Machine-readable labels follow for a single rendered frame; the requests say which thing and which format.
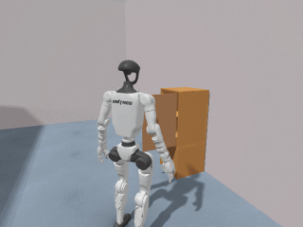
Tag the robot left forearm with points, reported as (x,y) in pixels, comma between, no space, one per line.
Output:
(102,135)

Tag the cupboard door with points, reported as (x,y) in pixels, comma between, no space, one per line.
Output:
(165,109)

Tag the left robot shin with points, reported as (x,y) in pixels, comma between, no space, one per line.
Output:
(121,201)

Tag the robot right forearm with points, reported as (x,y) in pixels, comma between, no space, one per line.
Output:
(160,144)

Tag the robot torso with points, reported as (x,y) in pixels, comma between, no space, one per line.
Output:
(127,120)

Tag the left robot hand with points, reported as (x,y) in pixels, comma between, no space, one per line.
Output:
(103,150)

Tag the right robot upper arm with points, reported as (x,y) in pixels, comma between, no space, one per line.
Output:
(148,101)

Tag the right robot hand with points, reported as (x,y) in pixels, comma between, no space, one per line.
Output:
(169,168)

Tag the left robot upper arm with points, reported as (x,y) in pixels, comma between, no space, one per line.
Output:
(106,107)

